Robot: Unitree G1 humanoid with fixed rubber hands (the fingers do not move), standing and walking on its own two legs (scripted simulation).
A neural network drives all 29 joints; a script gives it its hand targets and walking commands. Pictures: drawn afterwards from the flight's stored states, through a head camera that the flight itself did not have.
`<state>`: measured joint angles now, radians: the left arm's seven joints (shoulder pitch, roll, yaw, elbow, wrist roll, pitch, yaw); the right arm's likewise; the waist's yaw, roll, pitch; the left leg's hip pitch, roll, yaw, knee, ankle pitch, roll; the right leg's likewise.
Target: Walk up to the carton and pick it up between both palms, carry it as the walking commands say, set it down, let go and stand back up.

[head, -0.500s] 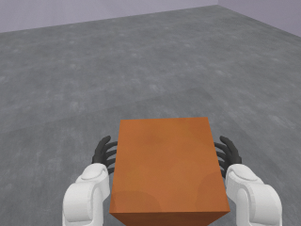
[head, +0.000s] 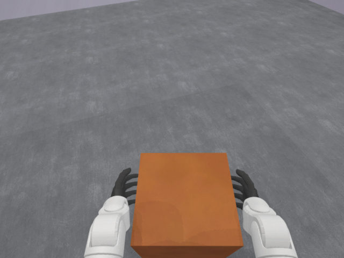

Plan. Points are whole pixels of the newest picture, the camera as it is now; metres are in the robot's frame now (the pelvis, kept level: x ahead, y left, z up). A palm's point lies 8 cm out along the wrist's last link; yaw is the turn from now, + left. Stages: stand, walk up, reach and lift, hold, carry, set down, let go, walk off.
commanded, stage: set down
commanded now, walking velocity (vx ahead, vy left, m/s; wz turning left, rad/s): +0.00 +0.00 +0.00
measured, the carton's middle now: (183, 210) +0.25 +0.01 -0.07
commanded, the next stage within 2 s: none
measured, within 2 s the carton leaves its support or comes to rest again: neither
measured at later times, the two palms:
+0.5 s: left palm (121, 192) +0.27 +0.16 -0.01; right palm (240, 191) +0.28 -0.13 -0.02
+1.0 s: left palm (126, 202) +0.29 +0.18 -0.11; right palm (228, 201) +0.30 -0.12 -0.12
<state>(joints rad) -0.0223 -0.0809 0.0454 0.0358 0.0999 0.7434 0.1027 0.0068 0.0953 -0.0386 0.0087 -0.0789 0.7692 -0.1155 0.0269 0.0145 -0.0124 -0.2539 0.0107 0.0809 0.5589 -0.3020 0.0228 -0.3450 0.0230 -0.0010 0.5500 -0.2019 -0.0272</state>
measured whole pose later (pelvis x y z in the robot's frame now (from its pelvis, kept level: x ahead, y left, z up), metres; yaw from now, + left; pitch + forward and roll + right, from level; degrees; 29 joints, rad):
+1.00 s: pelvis -0.02 +0.00 -0.03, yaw +1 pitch +16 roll +0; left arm -0.43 -0.14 0.36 0.64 0.25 0.07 0.02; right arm -0.33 0.15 -0.31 0.54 -0.20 0.09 -0.08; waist 0.06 0.01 0.07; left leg -0.74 0.01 0.05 0.80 -0.34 0.02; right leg -0.80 0.02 -0.02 0.74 -0.22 -0.04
